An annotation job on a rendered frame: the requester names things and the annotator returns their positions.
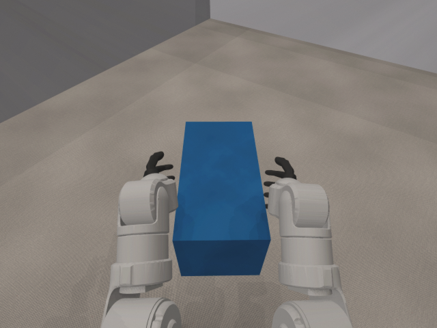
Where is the carton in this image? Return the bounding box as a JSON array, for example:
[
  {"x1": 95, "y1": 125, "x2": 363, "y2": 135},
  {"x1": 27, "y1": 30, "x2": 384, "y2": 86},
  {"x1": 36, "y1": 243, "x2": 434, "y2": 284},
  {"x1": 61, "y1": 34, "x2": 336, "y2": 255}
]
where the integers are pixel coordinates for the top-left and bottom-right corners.
[{"x1": 173, "y1": 122, "x2": 271, "y2": 276}]

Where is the robot right hand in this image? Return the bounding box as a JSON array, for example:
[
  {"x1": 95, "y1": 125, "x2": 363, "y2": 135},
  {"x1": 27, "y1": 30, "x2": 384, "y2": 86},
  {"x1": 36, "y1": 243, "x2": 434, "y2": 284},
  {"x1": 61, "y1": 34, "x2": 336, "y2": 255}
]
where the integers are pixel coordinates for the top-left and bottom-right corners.
[{"x1": 264, "y1": 157, "x2": 296, "y2": 209}]

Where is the robot right forearm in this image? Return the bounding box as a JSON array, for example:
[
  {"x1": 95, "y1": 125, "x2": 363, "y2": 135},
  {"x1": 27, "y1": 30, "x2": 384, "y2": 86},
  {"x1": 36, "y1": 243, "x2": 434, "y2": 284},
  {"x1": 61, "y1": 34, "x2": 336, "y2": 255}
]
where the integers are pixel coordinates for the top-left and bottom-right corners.
[{"x1": 268, "y1": 178, "x2": 353, "y2": 328}]

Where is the robot left upper arm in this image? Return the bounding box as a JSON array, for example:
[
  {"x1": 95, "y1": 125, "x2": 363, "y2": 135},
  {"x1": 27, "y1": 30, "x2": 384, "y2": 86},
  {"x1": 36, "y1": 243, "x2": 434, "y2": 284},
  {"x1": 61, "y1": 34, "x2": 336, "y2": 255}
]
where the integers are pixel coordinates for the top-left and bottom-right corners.
[{"x1": 102, "y1": 297, "x2": 182, "y2": 328}]

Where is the robot right upper arm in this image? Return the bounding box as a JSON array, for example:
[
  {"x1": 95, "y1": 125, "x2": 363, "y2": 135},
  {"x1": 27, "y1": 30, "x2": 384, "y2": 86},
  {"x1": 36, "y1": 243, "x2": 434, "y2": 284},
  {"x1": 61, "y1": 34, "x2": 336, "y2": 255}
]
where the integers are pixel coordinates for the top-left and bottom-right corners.
[{"x1": 272, "y1": 299, "x2": 352, "y2": 328}]

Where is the robot left forearm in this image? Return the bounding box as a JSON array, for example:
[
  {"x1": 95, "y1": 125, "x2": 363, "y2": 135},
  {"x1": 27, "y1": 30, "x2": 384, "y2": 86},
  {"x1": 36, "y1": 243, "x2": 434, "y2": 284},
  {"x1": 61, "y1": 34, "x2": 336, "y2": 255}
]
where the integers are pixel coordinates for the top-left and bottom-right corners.
[{"x1": 100, "y1": 173, "x2": 178, "y2": 328}]

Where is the robot left hand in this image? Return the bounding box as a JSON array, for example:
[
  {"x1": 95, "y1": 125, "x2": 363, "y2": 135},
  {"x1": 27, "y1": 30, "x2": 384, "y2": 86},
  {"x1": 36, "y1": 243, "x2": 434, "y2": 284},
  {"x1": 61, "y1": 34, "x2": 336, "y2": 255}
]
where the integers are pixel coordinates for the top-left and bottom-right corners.
[{"x1": 143, "y1": 151, "x2": 175, "y2": 180}]

